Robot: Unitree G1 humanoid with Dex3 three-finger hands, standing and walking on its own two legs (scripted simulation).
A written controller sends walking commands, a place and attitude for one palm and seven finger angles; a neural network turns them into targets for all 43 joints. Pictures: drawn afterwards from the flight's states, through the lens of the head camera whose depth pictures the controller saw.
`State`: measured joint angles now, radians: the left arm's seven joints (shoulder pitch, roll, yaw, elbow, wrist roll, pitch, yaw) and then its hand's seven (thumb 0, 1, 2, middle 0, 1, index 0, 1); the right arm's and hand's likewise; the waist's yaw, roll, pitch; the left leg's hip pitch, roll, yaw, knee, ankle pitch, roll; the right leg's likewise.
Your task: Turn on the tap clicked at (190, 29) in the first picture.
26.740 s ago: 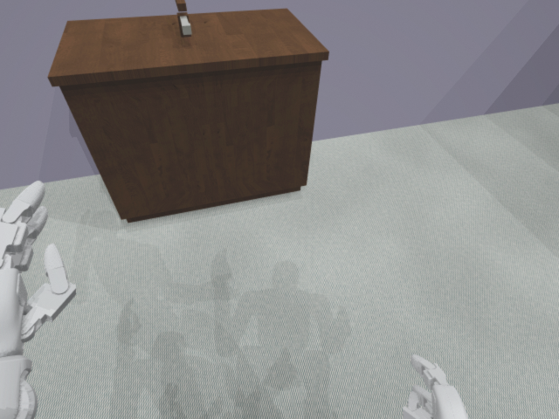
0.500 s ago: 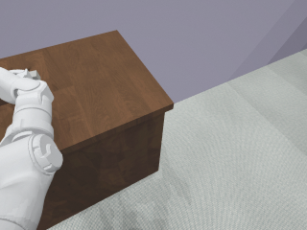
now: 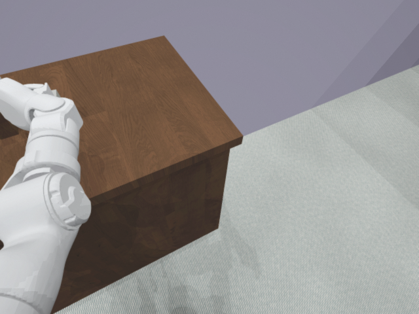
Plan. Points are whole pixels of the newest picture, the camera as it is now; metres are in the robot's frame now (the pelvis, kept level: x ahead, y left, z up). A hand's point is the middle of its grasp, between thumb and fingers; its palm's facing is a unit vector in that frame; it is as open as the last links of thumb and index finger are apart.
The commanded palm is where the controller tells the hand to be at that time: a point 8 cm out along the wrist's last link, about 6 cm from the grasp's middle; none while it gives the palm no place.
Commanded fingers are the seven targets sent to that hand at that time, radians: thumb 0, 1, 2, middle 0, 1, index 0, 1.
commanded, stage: draw the hand back beside the body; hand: left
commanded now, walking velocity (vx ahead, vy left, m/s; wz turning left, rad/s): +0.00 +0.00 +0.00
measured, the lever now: (53, 99) +0.57 +0.30 +0.08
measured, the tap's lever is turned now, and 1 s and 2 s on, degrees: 83 83 83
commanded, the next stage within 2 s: step back with the hand held close in 1.52 s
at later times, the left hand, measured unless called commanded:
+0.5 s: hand (8, 149) +0.36 +0.27 +0.17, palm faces +0.40 -0.89 -0.22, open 7.7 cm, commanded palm +0.33 +0.28 +0.18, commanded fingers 0.00 0.90 0.90 -0.17 -0.22 -0.17 -0.22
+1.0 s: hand out of the picture +0.24 +0.25 +0.18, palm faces +0.38 -0.89 -0.25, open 7.5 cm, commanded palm +0.19 +0.28 +0.19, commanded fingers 0.00 0.90 0.90 -0.20 -0.30 -0.20 -0.30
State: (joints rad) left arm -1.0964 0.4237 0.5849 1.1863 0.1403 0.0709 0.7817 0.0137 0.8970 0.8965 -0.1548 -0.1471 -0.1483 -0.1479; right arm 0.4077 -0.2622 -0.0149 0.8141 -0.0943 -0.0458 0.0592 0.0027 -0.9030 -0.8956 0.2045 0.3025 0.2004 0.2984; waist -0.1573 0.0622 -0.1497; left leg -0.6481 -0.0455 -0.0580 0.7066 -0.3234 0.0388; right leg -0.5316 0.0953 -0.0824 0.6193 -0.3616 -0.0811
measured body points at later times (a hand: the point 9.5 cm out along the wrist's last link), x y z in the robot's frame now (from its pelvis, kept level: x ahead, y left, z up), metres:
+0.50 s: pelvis -0.01 +0.01 +0.02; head -0.03 -0.01 +0.47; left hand +0.34 +0.31 +0.18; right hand +0.09 -0.27 -0.09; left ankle +0.00 +0.09 -0.72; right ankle -0.05 -0.07 -0.72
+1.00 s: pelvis -0.03 +0.01 +0.03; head -0.06 -0.02 +0.48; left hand +0.21 +0.30 +0.20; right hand +0.13 -0.22 -0.07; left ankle +0.00 +0.09 -0.72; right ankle -0.05 -0.07 -0.72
